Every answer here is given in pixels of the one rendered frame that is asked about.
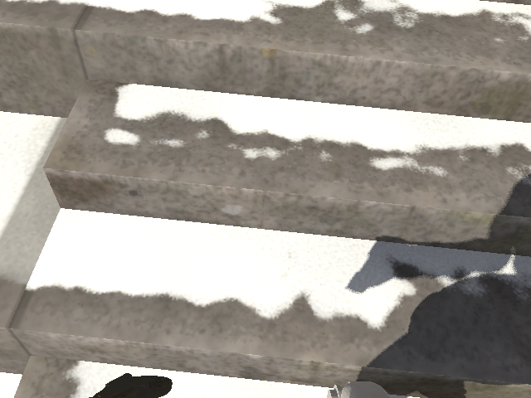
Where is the robot right thigh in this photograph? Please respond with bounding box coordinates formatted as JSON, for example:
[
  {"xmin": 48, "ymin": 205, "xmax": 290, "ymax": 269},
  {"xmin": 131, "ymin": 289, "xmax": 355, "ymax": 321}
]
[{"xmin": 327, "ymin": 381, "xmax": 390, "ymax": 398}]

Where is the robot left hand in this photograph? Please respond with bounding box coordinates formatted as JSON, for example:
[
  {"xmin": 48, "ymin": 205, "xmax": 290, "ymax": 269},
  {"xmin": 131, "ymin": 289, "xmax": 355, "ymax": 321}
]
[{"xmin": 89, "ymin": 373, "xmax": 173, "ymax": 398}]

